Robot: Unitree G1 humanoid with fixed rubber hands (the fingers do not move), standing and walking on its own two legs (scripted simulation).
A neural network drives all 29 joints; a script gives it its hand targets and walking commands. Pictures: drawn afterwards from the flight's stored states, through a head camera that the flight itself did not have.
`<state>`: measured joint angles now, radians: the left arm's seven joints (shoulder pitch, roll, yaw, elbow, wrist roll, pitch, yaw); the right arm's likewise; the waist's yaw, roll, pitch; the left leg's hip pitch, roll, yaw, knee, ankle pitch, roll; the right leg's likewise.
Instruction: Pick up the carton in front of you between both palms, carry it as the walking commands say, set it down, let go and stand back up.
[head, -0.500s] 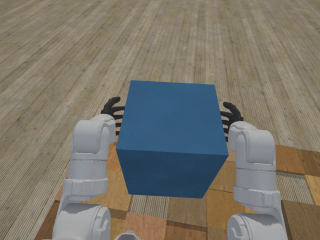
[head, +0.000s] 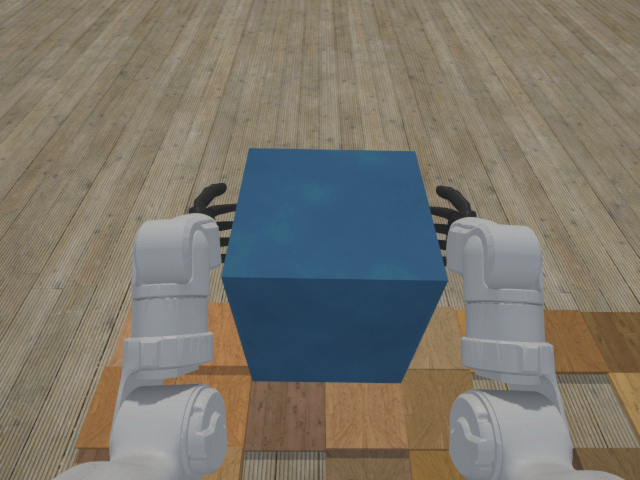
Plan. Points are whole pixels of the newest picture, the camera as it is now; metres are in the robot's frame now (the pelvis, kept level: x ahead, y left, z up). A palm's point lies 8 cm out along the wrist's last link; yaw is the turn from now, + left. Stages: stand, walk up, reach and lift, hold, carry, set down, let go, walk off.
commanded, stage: carry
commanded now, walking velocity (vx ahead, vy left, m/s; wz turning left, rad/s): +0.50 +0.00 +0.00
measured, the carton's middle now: (329, 272) +0.36 -0.02 +0.06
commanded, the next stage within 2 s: none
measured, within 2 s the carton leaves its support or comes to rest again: neither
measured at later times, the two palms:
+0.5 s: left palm (201, 135) +0.63 +0.18 +0.09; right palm (375, 126) +0.64 -0.12 +0.10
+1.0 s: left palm (206, 70) +0.93 +0.21 +0.07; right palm (339, 62) +0.93 -0.08 +0.08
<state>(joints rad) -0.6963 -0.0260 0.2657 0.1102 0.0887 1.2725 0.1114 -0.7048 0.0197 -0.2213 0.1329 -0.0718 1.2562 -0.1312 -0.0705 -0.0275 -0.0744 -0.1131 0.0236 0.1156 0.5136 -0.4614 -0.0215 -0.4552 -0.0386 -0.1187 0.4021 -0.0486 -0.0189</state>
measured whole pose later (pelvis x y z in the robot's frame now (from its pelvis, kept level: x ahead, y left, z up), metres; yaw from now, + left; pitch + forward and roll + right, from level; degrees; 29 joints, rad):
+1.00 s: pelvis +0.62 +0.06 -0.02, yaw +1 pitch +4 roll -2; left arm -0.39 -0.10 0.18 -0.16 0.09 1.21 0.12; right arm -0.40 0.11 -0.19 -0.14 -0.09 1.20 -0.09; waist -0.02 0.00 -0.06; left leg 0.00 -0.06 0.10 0.36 -0.44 0.11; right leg -0.73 -0.05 -0.13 0.76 -0.06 -0.02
